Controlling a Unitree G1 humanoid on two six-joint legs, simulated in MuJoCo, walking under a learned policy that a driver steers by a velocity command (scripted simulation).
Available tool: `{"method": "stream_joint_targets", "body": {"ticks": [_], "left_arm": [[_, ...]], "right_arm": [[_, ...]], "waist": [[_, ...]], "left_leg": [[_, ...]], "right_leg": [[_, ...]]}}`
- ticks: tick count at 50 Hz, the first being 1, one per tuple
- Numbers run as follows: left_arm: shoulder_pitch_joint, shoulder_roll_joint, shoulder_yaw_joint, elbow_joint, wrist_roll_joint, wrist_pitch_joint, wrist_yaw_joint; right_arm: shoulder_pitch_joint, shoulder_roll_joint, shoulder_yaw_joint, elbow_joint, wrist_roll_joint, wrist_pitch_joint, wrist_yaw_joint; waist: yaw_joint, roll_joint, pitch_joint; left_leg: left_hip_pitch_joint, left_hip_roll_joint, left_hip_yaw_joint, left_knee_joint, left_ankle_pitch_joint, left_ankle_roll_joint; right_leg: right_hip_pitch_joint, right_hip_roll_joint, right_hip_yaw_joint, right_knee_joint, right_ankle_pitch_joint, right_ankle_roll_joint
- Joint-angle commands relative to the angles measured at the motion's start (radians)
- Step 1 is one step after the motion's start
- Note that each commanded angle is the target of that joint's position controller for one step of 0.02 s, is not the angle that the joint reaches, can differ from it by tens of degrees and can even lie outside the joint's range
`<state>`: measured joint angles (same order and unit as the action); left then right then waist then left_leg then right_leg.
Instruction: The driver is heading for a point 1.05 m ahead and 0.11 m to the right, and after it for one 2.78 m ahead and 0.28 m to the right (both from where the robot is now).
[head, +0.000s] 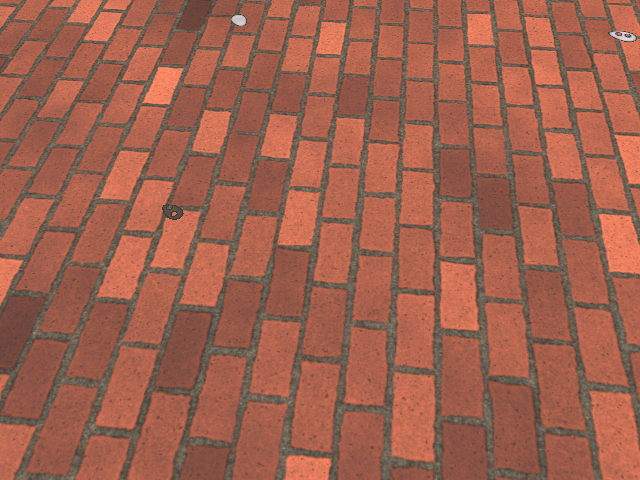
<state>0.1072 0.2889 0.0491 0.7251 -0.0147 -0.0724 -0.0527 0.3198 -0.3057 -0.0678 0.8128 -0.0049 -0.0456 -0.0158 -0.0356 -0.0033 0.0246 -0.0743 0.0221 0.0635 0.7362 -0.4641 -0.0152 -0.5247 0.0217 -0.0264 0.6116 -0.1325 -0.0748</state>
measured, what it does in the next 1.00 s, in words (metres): walks ahead: left foot, then right foot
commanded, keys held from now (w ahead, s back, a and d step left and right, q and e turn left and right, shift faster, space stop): e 0.26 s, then no key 0.56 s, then w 0.18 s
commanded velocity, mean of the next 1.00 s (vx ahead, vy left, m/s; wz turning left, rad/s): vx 0.14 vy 0.00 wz -0.24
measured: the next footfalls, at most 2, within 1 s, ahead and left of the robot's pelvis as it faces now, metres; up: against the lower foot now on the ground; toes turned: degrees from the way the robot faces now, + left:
left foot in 0.42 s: +0.33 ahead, +0.09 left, +0.00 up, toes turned -17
right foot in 0.72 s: +0.19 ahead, -0.14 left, +0.00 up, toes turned -11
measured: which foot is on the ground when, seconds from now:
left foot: up 0.00-0.40, down 0.42-1.00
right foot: down 0.00-0.44, up 0.46-0.70, down 0.72-1.00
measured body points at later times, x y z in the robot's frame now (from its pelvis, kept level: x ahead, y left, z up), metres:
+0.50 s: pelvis +0.19 +0.01 +0.01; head +0.22 +0.01 +0.46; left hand +0.38 +0.25 -0.10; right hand +0.30 -0.28 -0.07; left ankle +0.29 +0.10 -0.72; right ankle +0.11 -0.09 -0.70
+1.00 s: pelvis +0.24 -0.01 +0.01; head +0.24 -0.01 +0.46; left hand +0.36 +0.23 -0.12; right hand +0.28 -0.30 -0.10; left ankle +0.28 +0.09 -0.71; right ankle +0.15 -0.14 -0.72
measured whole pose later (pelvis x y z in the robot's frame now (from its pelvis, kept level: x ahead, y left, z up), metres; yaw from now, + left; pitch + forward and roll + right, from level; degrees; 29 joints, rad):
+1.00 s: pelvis +0.24 -0.01 +0.01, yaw -15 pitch -1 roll +0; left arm 0.33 0.24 0.03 0.83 -0.01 -0.01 0.02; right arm 0.22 -0.27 -0.05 0.83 0.02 -0.05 0.00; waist 0.01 0.00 -0.01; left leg -0.32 -0.02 0.01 0.66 -0.37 0.04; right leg -0.16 -0.01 0.07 0.57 -0.40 0.01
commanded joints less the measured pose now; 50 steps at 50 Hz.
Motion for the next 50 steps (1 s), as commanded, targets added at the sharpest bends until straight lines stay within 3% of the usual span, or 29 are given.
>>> {"method": "stream_joint_targets", "body": {"ticks": [1,2,3,4,7,10,13,18,20,21,22,23,24,25,27,29,31,33,35,36,37,38,39,42,44,45,47,48,50], "left_arm": [[0.277,0.213,0.062,-0.023,0.002,-0.002,0.013],[0.218,0.187,0.056,-0.04,0.007,-0.002,0.018],[0.162,0.164,0.049,-0.052,0.006,0.003,0.019],[0.129,0.141,0.043,-0.065,0.011,0.005,0.024],[0.093,0.162,0.05,-0.08,0.021,0.013,0.036],[0.104,0.185,0.06,-0.071,0.005,0.029,0.058],[0.12,0.18,0.06,-0.063,-0.008,0.059,0.079],[0.143,0.153,0.048,-0.054,0.006,0.082,0.087],[0.113,0.135,0.038,-0.059,0.005,0.081,0.087],[0.112,0.118,0.032,-0.06,0.007,0.077,0.085],[0.139,0.077,0.017,-0.071,0.029,0.066,0.083],[0.268,0.052,0.01,-0.053,0.029,0.059,0.082],[0.249,0.104,0.014,-0.051,0.029,0.067,0.082],[0.192,0.154,0.031,-0.054,0.018,0.081,0.084],[0.147,0.144,0.038,-0.046,0.013,0.114,0.09],[0.158,0.093,0.026,-0.031,0.009,0.127,0.087],[0.152,0.05,0.012,-0.014,0.011,0.12,0.083],[0.161,0.052,0.016,0.004,0.01,0.114,0.079],[0.16,0.06,0.017,0.016,0.021,0.111,0.075],[0.138,0.094,0.021,0.001,0.036,0.111,0.076],[0.116,0.147,0.032,-0.003,0.036,0.112,0.079],[0.115,0.113,0.028,0.013,0.034,0.107,0.074],[0.105,0.075,0.017,0.013,0.038,0.098,0.07],[0.123,0.071,0.013,0.033,0.035,0.07,0.072],[0.168,0.105,0.022,0.047,0.023,0.066,0.076],[0.19,0.124,0.027,0.046,0.019,0.066,0.078],[0.222,0.158,0.036,0.052,0.009,0.055,0.082],[0.223,0.157,0.036,0.055,0.002,0.048,0.084],[0.189,0.134,0.03,0.052,-0.006,0.038,0.082]], "right_arm": [[-0.008,-0.119,-0.007,-0.126,0.019,-0.071,0.019],[-0.066,-0.122,-0.003,-0.142,0.03,-0.082,0.021],[-0.098,-0.124,-0.007,-0.147,0.01,-0.08,0.014],[-0.097,-0.136,-0.017,-0.149,-0.006,-0.068,0.005],[-0.048,-0.094,-0.011,-0.145,-0.011,-0.025,-0.008],[-0.09,-0.07,-0.003,-0.156,-0.014,-0.008,-0.019],[-0.176,-0.061,0.001,-0.172,-0.006,-0.004,-0.011],[-0.239,-0.078,-0.005,-0.182,-0.003,-0.018,0.012],[-0.204,-0.082,-0.011,-0.174,-0.007,-0.031,0.016],[-0.186,-0.089,-0.013,-0.173,-0.017,-0.041,0.015],[-0.167,-0.14,-0.019,-0.184,-0.036,-0.046,0.006],[-0.165,-0.164,-0.022,-0.18,-0.051,-0.032,0.0],[-0.118,-0.069,-0.002,-0.156,-0.032,-0.021,0.002],[-0.115,-0.053,0.007,-0.155,-0.018,-0.017,0.009],[-0.167,-0.082,0.003,-0.154,-0.009,-0.003,0.014],[-0.238,-0.084,0.004,-0.155,-0.012,0.011,0.014],[-0.236,-0.075,0.003,-0.144,-0.013,0.025,0.013],[-0.218,-0.075,0.004,-0.13,-0.007,0.032,0.01],[-0.192,-0.061,0.011,-0.114,0.002,0.031,0.01],[-0.172,-0.051,0.017,-0.104,-0.004,0.024,0.014],[-0.151,-0.049,0.017,-0.107,-0.016,0.016,0.02],[-0.183,-0.034,0.02,-0.104,-0.023,0.013,0.021],[-0.208,-0.034,0.02,-0.103,-0.022,0.013,0.02],[-0.18,-0.031,0.016,-0.075,-0.011,0.022,0.006],[-0.179,-0.034,0.011,-0.065,0.0,0.024,0.0],[-0.189,-0.032,0.009,-0.066,0.007,0.018,0.001],[-0.222,-0.026,0.006,-0.082,0.025,-0.008,0.01],[-0.226,-0.024,0.006,-0.085,0.031,-0.025,0.017],[-0.172,-0.019,0.004,-0.063,0.036,-0.051,0.033]], "waist": [[0.134,-0.171,-0.311],[0.116,-0.09,-0.217],[0.083,-0.01,-0.132],[0.051,-0.009,-0.113],[0.0,-0.049,-0.112],[0.008,-0.065,-0.134],[0.04,-0.089,-0.152],[0.076,-0.113,-0.137],[0.043,-0.123,-0.12],[0.027,-0.109,-0.118],[0.041,-0.012,-0.176],[0.104,0.196,-0.226],[0.064,0.233,-0.259],[0.034,0.167,-0.219],[0.041,0.112,-0.154],[0.073,0.136,-0.108],[0.056,0.176,-0.114],[0.055,0.178,-0.141],[0.059,0.155,-0.132],[0.047,0.11,-0.122],[0.005,0.001,-0.091],[0.016,-0.06,-0.066],[0.023,-0.061,-0.039],[0.022,-0.076,-0.029],[0.04,-0.108,0.004],[0.054,-0.14,0.038],[0.076,-0.196,0.112],[0.073,-0.201,0.135],[0.031,-0.191,0.123]], "left_leg": [[-0.682,-0.046,-0.184,0.649,-0.078,0.002],[-0.675,-0.005,-0.165,0.613,-0.017,0.012],[-0.648,0.029,-0.146,0.536,0.024,0.007],[-0.577,0.058,-0.146,0.473,0.052,0.001],[-0.481,0.04,-0.124,0.369,0.102,-0.039],[-0.471,0.005,-0.119,0.204,0.227,-0.071],[-0.44,-0.027,-0.132,0.047,0.363,-0.08],[-0.399,-0.036,-0.143,-0.129,0.357,-0.053],[-0.321,-0.035,-0.132,-0.257,0.401,-0.013],[-0.226,-0.004,-0.146,-0.348,0.565,0.019],[-0.075,0.141,-0.267,-0.325,0.891,0.077],[0.089,0.308,-0.447,-0.278,1.172,0.25],[0.081,0.384,-0.579,-0.317,1.05,0.332],[0.057,0.342,-0.56,-0.337,0.901,0.317],[-0.024,0.274,-0.467,-0.364,0.677,0.254],[-0.149,0.193,-0.353,-0.4,0.547,0.203],[-0.171,0.144,-0.282,-0.398,0.535,0.192],[-0.151,0.141,-0.273,-0.376,0.48,0.194],[-0.189,0.12,-0.262,-0.371,0.333,0.148],[-0.237,0.105,-0.25,-0.36,0.233,0.098],[-0.258,0.046,-0.188,-0.341,0.143,0.055],[-0.196,0.002,-0.127,-0.314,0.147,0.018],[-0.155,-0.003,-0.119,-0.283,0.196,0.005],[-0.126,-0.01,-0.108,-0.246,0.234,0.02],[-0.194,-0.058,-0.056,-0.173,0.062,0.024],[-0.264,-0.077,-0.029,-0.117,0.021,0.023],[-0.381,-0.06,-0.024,-0.018,0.054,0.041],[-0.406,-0.034,-0.047,-0.009,0.064,0.06],[-0.329,-0.021,-0.046,-0.128,0.073,0.096]], "right_leg": [[0.836,-0.343,0.718,-0.279,0.041,-0.275],[0.702,-0.307,0.568,-0.26,0.202,-0.244],[0.553,-0.268,0.448,-0.257,0.386,-0.221],[0.446,-0.242,0.379,-0.264,0.499,-0.205],[0.294,-0.191,0.298,-0.292,0.664,-0.212],[0.273,-0.154,0.259,-0.273,0.658,-0.184],[0.287,-0.124,0.272,-0.241,0.524,-0.133],[0.367,-0.161,0.359,-0.162,0.403,-0.116],[0.371,-0.148,0.392,-0.105,0.343,-0.093],[0.344,-0.11,0.387,-0.065,0.282,-0.059],[0.282,-0.044,0.325,0.046,0.13,-0.014],[0.13,0.071,0.232,0.196,-0.343,0.053],[0.078,0.04,0.205,0.294,-0.56,0.104],[0.054,0.023,0.201,0.383,-0.559,0.128],[0.029,-0.001,0.185,0.444,-0.481,0.16],[0.126,-0.026,0.14,0.299,-0.416,0.17],[0.217,-0.02,0.086,0.138,-0.342,0.169],[0.293,-0.016,0.064,-0.021,-0.195,0.154],[0.382,-0.014,0.056,-0.188,-0.045,0.116],[0.418,-0.07,0.116,-0.186,0.006,0.088],[0.366,-0.115,0.161,-0.162,-0.034,0.043],[0.257,-0.104,0.163,-0.189,-0.206,0.017],[0.201,-0.098,0.167,-0.221,-0.276,0.022],[0.187,-0.082,0.154,-0.232,-0.283,0.051],[0.185,-0.096,0.196,-0.263,-0.473,0.013],[0.197,-0.138,0.264,-0.308,-0.571,-0.022],[0.237,-0.257,0.436,-0.388,-0.64,-0.101],[0.249,-0.289,0.475,-0.395,-0.596,-0.124],[0.268,-0.273,0.423,-0.354,-0.453,-0.109]]}}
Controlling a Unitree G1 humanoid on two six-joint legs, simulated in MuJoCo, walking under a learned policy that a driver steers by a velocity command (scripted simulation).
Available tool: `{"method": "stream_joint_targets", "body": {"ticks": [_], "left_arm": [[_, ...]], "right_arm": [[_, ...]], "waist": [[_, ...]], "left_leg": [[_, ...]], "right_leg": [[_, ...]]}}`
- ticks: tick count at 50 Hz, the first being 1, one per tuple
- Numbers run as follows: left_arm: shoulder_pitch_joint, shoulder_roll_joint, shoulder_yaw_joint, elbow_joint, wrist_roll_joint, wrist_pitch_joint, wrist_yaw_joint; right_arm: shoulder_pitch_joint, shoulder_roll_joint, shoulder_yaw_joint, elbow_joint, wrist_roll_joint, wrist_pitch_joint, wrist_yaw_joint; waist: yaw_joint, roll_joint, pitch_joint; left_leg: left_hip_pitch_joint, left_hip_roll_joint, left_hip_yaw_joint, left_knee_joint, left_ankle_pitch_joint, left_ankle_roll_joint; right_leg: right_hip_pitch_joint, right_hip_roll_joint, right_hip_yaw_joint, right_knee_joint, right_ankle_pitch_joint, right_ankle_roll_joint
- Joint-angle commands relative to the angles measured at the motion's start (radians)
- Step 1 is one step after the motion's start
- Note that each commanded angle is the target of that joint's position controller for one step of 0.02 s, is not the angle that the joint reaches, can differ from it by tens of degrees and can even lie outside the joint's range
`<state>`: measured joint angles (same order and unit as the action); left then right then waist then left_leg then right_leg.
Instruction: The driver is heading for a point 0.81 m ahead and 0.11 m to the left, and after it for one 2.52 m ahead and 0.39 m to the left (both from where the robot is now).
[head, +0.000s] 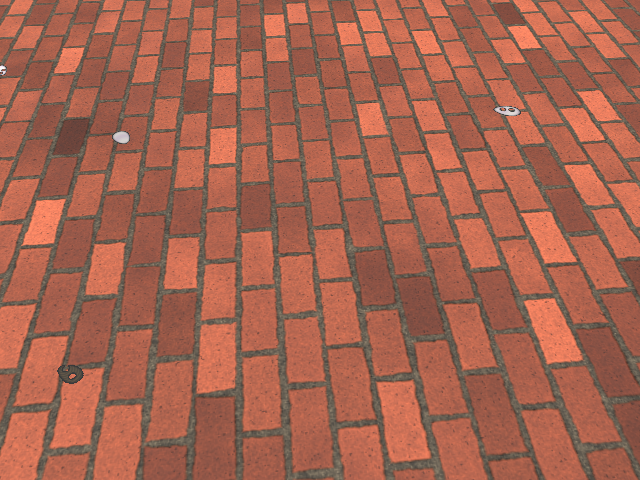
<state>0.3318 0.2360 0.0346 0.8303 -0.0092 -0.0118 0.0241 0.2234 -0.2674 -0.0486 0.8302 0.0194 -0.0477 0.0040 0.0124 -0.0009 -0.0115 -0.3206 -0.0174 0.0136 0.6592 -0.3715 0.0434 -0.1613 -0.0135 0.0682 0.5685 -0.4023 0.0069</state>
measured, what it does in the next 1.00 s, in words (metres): walks ahead: right foot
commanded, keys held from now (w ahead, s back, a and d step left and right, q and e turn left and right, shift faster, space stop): w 0.52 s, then w+q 0.48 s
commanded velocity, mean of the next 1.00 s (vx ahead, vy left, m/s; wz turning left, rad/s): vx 0.44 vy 0.00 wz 0.16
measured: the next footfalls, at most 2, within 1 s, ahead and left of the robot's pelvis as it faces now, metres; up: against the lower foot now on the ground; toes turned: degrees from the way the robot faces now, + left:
right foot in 0.50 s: +0.37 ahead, -0.15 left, +0.00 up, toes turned -1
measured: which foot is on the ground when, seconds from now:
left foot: down 0.00-0.50, up 0.52-1.00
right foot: down 0.00-0.06, up 0.08-0.48, down 0.50-1.00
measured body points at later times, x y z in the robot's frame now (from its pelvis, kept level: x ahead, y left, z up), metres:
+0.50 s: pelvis +0.21 -0.04 -0.01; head +0.24 -0.04 +0.44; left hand +0.45 +0.19 -0.07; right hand +0.16 -0.32 -0.14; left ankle +0.03 +0.11 -0.73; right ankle +0.33 -0.14 -0.73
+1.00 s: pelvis +0.47 -0.04 +0.00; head +0.49 -0.02 +0.45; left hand +0.42 +0.24 -0.13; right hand +0.70 -0.23 -0.10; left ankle +0.62 +0.12 -0.70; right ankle +0.33 -0.15 -0.73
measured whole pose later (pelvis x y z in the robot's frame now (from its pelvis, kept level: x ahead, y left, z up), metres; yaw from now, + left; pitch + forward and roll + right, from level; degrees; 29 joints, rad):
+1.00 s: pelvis +0.47 -0.04 +0.00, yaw +13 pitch +1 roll -2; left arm 0.32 0.27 0.06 0.90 0.00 -0.07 0.01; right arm 0.10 -0.25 -0.04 0.75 0.02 -0.04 0.06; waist 0.07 0.03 0.03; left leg -0.63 0.07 0.02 0.63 0.00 0.05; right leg 0.13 0.04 -0.24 0.20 -0.35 -0.01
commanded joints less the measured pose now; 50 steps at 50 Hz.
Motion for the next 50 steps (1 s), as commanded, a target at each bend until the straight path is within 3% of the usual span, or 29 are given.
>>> {"method": "stream_joint_targets", "body": {"ticks": [1,2,3,4,5,6,7,8,10,14,16,19,22,23,24,25,26,27,28,29,30,32,35,39,42,46,48,50], "left_arm": [[-0.068,0.175,0.042,-0.061,-0.015,-0.023,0.002],[-0.098,0.151,0.036,-0.073,-0.011,-0.026,0.0],[-0.13,0.097,0.022,-0.105,-0.008,-0.036,0.002],[-0.13,0.101,0.024,-0.139,-0.011,-0.054,0.01],[-0.135,0.151,0.039,-0.142,-0.023,-0.067,0.008],[-0.121,0.152,0.042,-0.131,-0.031,-0.078,-0.002],[-0.121,0.136,0.039,-0.12,-0.029,-0.084,-0.008],[-0.143,0.129,0.041,-0.122,-0.022,-0.087,-0.015],[-0.164,0.107,0.04,-0.125,-0.012,-0.083,-0.031],[-0.276,0.051,0.017,-0.165,-0.005,-0.079,-0.047],[-0.321,0.058,0.013,-0.178,-0.01,-0.08,-0.054],[-0.364,0.09,0.018,-0.201,-0.018,-0.079,-0.06],[-0.331,0.135,0.033,-0.202,-0.014,-0.082,-0.062],[-0.26,0.157,0.047,-0.182,-0.01,-0.081,-0.058],[-0.11,0.192,0.069,-0.135,-0.009,-0.078,-0.05],[0.069,0.249,0.088,-0.098,-0.004,-0.072,-0.04],[0.126,0.341,0.101,-0.078,0.008,-0.07,-0.046],[0.107,0.239,0.075,-0.085,0.0,-0.075,-0.05],[0.024,0.196,0.059,-0.093,0.0,-0.082,-0.049],[-0.047,0.175,0.051,-0.101,0.005,-0.085,-0.049],[-0.095,0.146,0.045,-0.1,0.013,-0.09,-0.052],[-0.137,0.116,0.041,-0.089,0.023,-0.106,-0.053],[-0.123,0.133,0.049,-0.055,0.023,-0.123,-0.047],[-0.096,0.152,0.053,-0.024,0.027,-0.118,-0.03],[-0.077,0.169,0.053,-0.009,0.022,-0.109,-0.018],[0.009,0.186,0.058,0.031,0.011,-0.081,-0.013],[0.025,0.197,0.062,0.039,0.004,-0.061,-0.012],[0.003,0.224,0.068,0.03,0.001,-0.045,-0.005]], "right_arm": [[-0.009,-0.063,-0.021,-0.047,0.011,-0.055,0.018],[0.076,-0.091,-0.035,-0.01,0.005,-0.056,0.019],[0.163,-0.167,-0.056,0.013,0.001,-0.058,0.016],[0.263,-0.256,-0.079,0.03,-0.003,-0.058,0.027],[0.241,-0.192,-0.056,0.024,-0.012,-0.063,0.027],[0.195,-0.154,-0.043,0.011,-0.013,-0.065,0.022],[0.166,-0.141,-0.04,0.0,-0.016,-0.064,0.018],[0.146,-0.129,-0.033,-0.003,-0.014,-0.06,0.016],[0.149,-0.098,-0.019,0.002,-0.018,-0.047,0.011],[0.161,-0.153,-0.027,0.012,-0.01,-0.031,-0.008],[0.171,-0.178,-0.033,0.019,-0.008,-0.028,-0.011],[0.191,-0.182,-0.036,0.038,0.005,-0.027,-0.01],[0.17,-0.195,-0.044,0.045,0.008,-0.02,-0.012],[0.157,-0.199,-0.046,0.043,0.006,-0.016,-0.012],[0.158,-0.182,-0.039,0.041,0.0,-0.01,-0.014],[0.165,-0.141,-0.02,0.02,-0.02,-0.007,-0.016],[0.297,0.001,0.019,0.002,-0.014,-0.025,-0.011],[0.249,-0.098,-0.002,0.016,0.012,-0.044,-0.006],[0.152,-0.162,-0.022,-0.014,0.038,-0.054,-0.002],[0.1,-0.158,-0.021,-0.025,0.034,-0.056,-0.006],[0.083,-0.146,-0.024,-0.023,0.016,-0.052,-0.01],[0.127,-0.115,-0.028,-0.003,0.014,-0.024,-0.01],[0.099,-0.085,-0.027,-0.012,0.012,0.005,-0.013],[0.013,-0.082,-0.03,-0.041,0.004,0.0,-0.005],[-0.084,-0.063,-0.02,-0.073,-0.001,-0.008,0.013],[-0.213,-0.038,-0.004,-0.144,0.001,-0.01,0.04],[-0.25,-0.039,-0.003,-0.18,0.003,-0.011,0.055],[-0.228,-0.061,-0.014,-0.201,0.005,-0.009,0.067]], "waist": [[-0.053,-0.169,0.131],[-0.086,-0.126,0.091],[-0.107,0.064,0.06],[-0.135,0.303,0.014],[-0.117,0.23,0.035],[-0.089,0.157,0.066],[-0.077,0.106,0.059],[-0.071,0.08,0.078],[-0.065,0.097,0.067],[-0.082,0.079,0.081],[-0.093,0.092,0.087],[-0.088,0.102,0.114],[-0.037,0.099,0.094],[0.009,0.097,0.045],[0.078,0.081,-0.048],[0.146,-0.012,-0.185],[0.07,-0.313,-0.319],[0.1,-0.233,-0.284],[0.088,-0.167,-0.127],[0.056,-0.092,-0.061],[0.027,-0.069,-0.018],[-0.02,-0.103,-0.012],[-0.03,-0.067,0.035],[-0.01,-0.043,0.066],[0.026,-0.03,0.092],[0.079,-0.012,0.131],[0.08,-0.019,0.133],[0.043,-0.054,0.088]], "left_leg": [[0.059,0.006,0.011,-0.141,0.039,0.045],[0.202,0.022,-0.035,-0.171,0.102,0.049],[0.32,0.146,-0.268,-0.293,-0.006,0.109],[0.457,0.336,-0.646,-0.437,-0.053,0.241],[0.475,0.391,-0.727,-0.456,-0.039,0.272],[0.463,0.365,-0.624,-0.436,0.005,0.245],[0.456,0.327,-0.529,-0.44,0.028,0.213],[0.437,0.306,-0.455,-0.454,0.101,0.193],[0.388,0.249,-0.322,-0.488,0.233,0.163],[0.299,0.21,-0.18,-0.523,0.34,0.162],[0.247,0.207,-0.145,-0.529,0.329,0.154],[0.243,0.251,-0.147,-0.535,0.324,0.144],[0.311,0.279,-0.13,-0.46,0.486,0.114],[0.316,0.257,-0.098,-0.359,0.648,0.095],[0.273,0.21,-0.058,-0.177,0.752,0.07],[0.095,0.156,-0.02,0.123,0.556,0.034],[-0.256,-0.034,-0.018,0.494,-0.084,-0.028],[-0.373,-0.009,-0.154,0.63,-0.189,-0.013],[-0.439,0.04,-0.148,0.655,-0.106,0.007],[-0.404,0.092,-0.124,0.616,-0.012,0.012],[-0.364,0.124,-0.125,0.56,0.053,0.008],[-0.261,0.158,-0.137,0.509,0.119,0.0],[-0.306,0.157,-0.152,0.454,0.188,-0.019],[-0.391,0.134,-0.165,0.27,0.387,-0.037],[-0.368,0.126,-0.089,0.117,0.491,-0.035],[-0.434,0.119,-0.03,-0.004,0.456,-0.012],[-0.447,0.103,0.01,-0.036,0.376,0.007],[-0.352,0.05,0.069,-0.048,0.278,0.04]], "right_leg": [[-0.142,-0.195,0.264,-0.272,-0.113,-0.16],[-0.201,-0.143,0.192,-0.181,-0.015,-0.125],[-0.322,-0.019,0.031,0.065,0.066,-0.056],[-0.492,0.066,-0.044,0.353,-0.056,-0.006],[-0.613,0.033,0.035,0.531,-0.168,-0.013],[-0.651,-0.012,0.051,0.596,-0.104,-0.036],[-0.664,-0.046,0.033,0.592,-0.02,-0.054],[-0.676,-0.074,0.02,0.555,0.046,-0.06],[-0.605,-0.093,-0.015,0.46,0.127,-0.048],[-0.51,-0.066,-0.075,0.181,0.262,0.004],[-0.431,-0.043,-0.09,0.071,0.345,0.014],[-0.383,-0.04,-0.071,0.009,0.405,-0.007],[-0.31,-0.023,-0.075,-0.032,0.359,-0.056],[-0.205,0.002,-0.096,-0.046,0.342,-0.078],[-0.01,0.026,-0.115,-0.048,0.326,-0.105],[0.268,-0.116,0.046,-0.035,0.259,-0.157],[0.543,-0.354,0.558,-0.187,-0.034,-0.312],[0.494,-0.366,0.703,-0.319,-0.209,-0.294],[0.367,-0.348,0.554,-0.328,-0.17,-0.247],[0.238,-0.312,0.418,-0.339,-0.032,-0.223],[0.136,-0.273,0.313,-0.361,0.086,-0.209],[0.033,-0.226,0.178,-0.413,0.196,-0.191],[-0.009,-0.226,0.061,-0.465,0.298,-0.203],[0.044,-0.214,-0.063,-0.483,0.389,-0.189],[0.065,-0.201,-0.155,-0.495,0.426,-0.166],[0.219,-0.243,-0.21,-0.448,0.515,-0.161],[0.293,-0.264,-0.23,-0.394,0.624,-0.156],[0.323,-0.269,-0.262,-0.288,0.938,-0.136]]}}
